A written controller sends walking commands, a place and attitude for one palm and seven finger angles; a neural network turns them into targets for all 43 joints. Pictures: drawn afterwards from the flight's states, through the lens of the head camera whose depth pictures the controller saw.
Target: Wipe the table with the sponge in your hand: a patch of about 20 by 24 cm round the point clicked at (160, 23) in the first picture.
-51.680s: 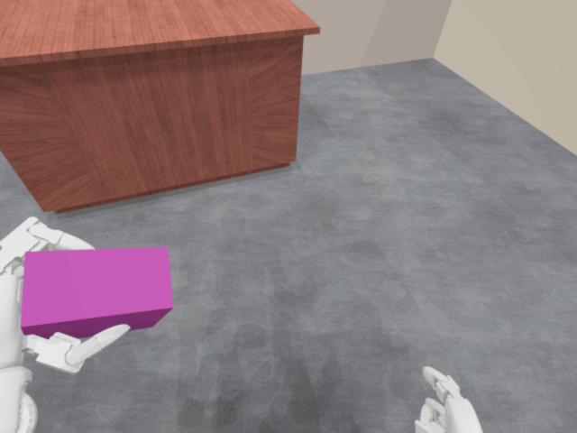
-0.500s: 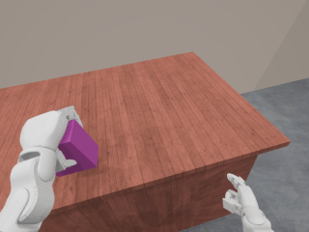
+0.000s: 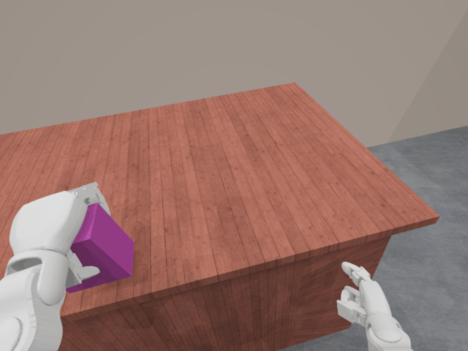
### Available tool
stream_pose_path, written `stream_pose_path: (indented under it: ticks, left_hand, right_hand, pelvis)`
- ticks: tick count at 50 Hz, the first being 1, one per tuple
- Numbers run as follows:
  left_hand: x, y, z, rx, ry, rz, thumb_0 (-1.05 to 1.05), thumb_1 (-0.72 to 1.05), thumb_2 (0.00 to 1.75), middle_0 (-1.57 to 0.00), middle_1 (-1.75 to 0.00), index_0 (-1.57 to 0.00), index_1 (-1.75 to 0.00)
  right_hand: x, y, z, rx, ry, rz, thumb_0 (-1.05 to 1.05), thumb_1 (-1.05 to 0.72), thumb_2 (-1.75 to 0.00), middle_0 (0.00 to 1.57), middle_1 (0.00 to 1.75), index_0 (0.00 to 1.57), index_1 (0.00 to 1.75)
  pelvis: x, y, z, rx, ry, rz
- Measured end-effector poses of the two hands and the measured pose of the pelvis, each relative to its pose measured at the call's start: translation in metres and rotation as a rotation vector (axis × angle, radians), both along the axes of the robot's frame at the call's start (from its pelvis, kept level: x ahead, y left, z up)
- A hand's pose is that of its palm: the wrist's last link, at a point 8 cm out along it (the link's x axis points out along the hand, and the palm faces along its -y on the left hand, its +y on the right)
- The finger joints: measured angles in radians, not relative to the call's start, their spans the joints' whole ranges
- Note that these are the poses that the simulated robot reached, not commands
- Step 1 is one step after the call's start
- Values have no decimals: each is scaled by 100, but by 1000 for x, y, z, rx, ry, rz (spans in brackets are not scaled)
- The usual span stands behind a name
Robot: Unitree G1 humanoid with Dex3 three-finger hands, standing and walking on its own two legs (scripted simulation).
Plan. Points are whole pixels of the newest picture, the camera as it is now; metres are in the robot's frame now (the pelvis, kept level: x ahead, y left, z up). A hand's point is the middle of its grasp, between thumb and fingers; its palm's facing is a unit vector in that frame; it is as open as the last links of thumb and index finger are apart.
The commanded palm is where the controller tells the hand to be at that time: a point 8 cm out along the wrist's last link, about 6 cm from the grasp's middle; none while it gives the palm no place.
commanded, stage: bring the sponge back beside the body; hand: left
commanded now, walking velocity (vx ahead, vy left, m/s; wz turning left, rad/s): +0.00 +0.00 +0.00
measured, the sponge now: (90, 256) +0.20 +0.28 +0.10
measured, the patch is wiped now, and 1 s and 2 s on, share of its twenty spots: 1.00 1.00 1.00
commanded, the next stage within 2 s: step back with the hand held close in 0.40 s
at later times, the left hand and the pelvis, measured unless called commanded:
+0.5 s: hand (76, 236) +0.20 +0.28 +0.16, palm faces +0.21 -0.15 -0.97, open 10.4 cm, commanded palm +0.16 +0.28 +0.21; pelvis +0.00 +0.01 +0.00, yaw +0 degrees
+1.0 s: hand (76, 210) +0.22 +0.28 +0.19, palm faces +0.39 -0.80 -0.45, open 10.4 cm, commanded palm +0.16 +0.31 +0.21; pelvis +0.00 +0.04 -0.01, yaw -1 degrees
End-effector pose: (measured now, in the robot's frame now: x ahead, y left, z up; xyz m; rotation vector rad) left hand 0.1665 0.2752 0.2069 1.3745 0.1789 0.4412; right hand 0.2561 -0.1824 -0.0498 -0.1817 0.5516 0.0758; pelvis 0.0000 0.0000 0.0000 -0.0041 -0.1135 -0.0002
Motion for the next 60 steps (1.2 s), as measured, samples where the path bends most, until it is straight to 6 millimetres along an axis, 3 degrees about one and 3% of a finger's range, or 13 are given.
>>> stream_pose_path:
  ticks: [11,27,28,31,35,40,43,47,52,60]
  left_hand:
    - [-3,1,-10,-22,21,-10,0,-53,105,-69,-131,-72,-129]
    - [0,8,-5,-15,2,-2,0,-53,105,-69,-131,-72,-129]
    - [1,12,-7,-179,-43,-36,0,-53,105,-69,-131,-72,-129]
    - [9,18,-19,-587,-203,-173,0,-53,105,-69,-131,-72,-129]
    - [17,13,-24,-799,-382,-324,0,-53,105,-69,-131,-72,-129]
    - [16,11,-3,-800,-523,-484,0,-53,105,-69,-131,-72,-129]
    - [15,22,8,-727,-548,-511,0,-53,105,-69,-131,-72,-129]
    - [14,40,6,-682,-538,-472,0,-53,105,-69,-131,-72,-129]
    - [10,42,-6,-714,-512,-411,-1,-54,105,-68,-132,-72,-130]
    - [-15,21,-2,-731,-580,-491,-1,-54,105,-69,-132,-72,-130]
  right_hand:
    - [-1,-2,1,-19,-10,-4,2,-90,-90,20,30,21,30]
    - [-4,2,0,-8,1,-11,2,-90,-90,20,30,21,30]
    - [-5,2,1,-8,-2,-12,2,-90,-90,20,30,21,30]
    - [-16,2,5,-27,-21,-10,2,-90,-90,20,30,21,30]
    - [-46,-9,-2,-98,38,-62,2,-90,-90,21,30,21,30]
    - [-93,-31,-20,-177,173,-173,2,-90,-90,21,30,21,30]
    - [-118,-39,-30,-194,250,-233,2,-90,-90,21,30,21,30]
    - [-141,-40,-39,-186,298,-283,2,-90,-90,20,30,21,30]
    - [-145,-30,-41,-152,259,-272,2,-90,-90,20,30,21,30]
    - [-125,-21,-36,-133,169,-201,2,-90,-90,21,30,21,30]
  pelvis:
    - [0,1,0,-2,-4,2]
    - [2,6,1,-3,1,-2]
    - [1,6,1,-7,9,3]
    - [0,6,-2,-17,58,8]
    - [0,9,-7,-31,89,4]
    - [2,20,-10,-31,122,4]
    - [1,27,-11,-32,143,1]
    - [-1,33,-12,-22,153,-8]
    - [-7,34,-11,-12,147,-18]
    - [-25,28,-17,-39,153,14]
